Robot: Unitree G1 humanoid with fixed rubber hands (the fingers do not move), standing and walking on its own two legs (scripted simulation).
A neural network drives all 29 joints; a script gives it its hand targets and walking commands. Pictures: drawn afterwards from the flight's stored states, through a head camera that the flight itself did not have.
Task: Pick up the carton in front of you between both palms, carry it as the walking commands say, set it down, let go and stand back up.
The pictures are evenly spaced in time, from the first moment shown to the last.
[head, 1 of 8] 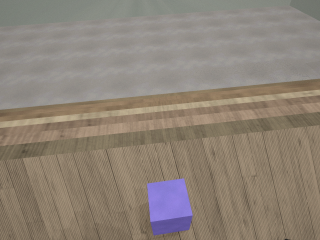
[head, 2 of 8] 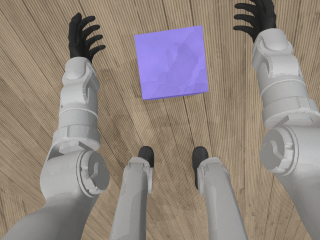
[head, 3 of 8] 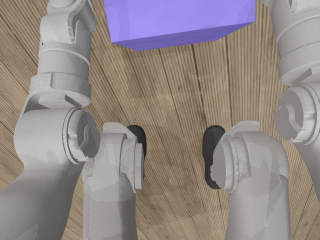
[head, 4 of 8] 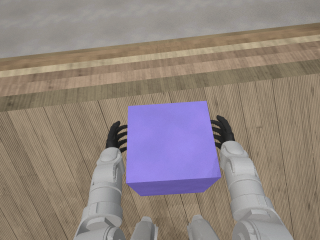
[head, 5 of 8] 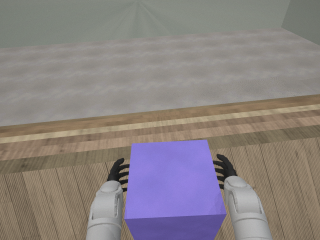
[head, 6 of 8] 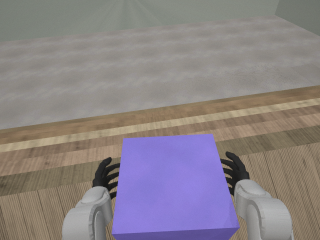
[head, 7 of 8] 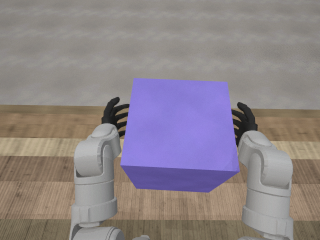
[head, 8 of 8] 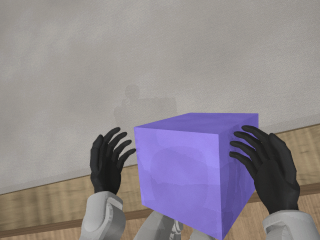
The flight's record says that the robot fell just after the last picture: yes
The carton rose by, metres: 0.68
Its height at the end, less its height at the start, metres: -0.51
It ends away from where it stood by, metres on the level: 2.66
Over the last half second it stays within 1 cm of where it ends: no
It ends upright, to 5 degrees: no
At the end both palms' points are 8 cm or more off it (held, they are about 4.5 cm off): no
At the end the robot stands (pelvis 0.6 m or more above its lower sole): yes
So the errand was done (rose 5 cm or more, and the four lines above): no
